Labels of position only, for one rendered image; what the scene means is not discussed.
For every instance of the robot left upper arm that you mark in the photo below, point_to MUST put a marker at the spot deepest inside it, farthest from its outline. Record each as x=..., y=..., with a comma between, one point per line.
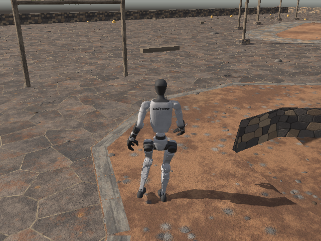
x=142, y=112

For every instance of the robot left hand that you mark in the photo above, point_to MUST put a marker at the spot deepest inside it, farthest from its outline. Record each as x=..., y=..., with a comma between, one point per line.
x=129, y=143

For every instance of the robot right hand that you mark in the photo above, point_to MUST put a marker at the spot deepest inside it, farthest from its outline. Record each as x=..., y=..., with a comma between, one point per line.
x=177, y=130

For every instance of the robot right upper arm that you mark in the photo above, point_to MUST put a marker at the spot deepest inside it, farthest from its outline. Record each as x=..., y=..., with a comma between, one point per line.
x=178, y=111

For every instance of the robot left forearm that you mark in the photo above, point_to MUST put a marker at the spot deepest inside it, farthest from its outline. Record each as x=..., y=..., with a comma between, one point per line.
x=134, y=133

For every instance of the humanoid robot torso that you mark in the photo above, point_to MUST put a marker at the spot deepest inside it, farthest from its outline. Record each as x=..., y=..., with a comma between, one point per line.
x=160, y=121

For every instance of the robot right forearm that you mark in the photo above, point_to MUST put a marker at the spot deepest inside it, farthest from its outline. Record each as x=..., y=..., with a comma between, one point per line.
x=182, y=128

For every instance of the right robot shin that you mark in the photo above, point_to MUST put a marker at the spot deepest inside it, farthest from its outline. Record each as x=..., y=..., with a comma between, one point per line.
x=165, y=179

